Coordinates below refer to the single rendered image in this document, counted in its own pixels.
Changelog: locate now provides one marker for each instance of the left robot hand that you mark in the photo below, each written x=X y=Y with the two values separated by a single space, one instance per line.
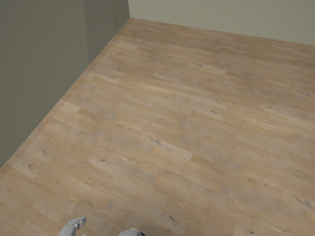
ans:
x=73 y=226

